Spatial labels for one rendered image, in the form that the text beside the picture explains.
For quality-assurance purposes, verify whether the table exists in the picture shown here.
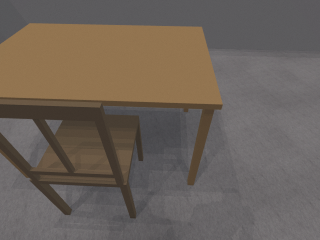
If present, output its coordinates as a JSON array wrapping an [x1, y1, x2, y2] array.
[[0, 23, 223, 186]]

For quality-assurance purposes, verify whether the chair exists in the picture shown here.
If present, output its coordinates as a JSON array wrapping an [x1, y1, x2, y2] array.
[[0, 99, 144, 219]]

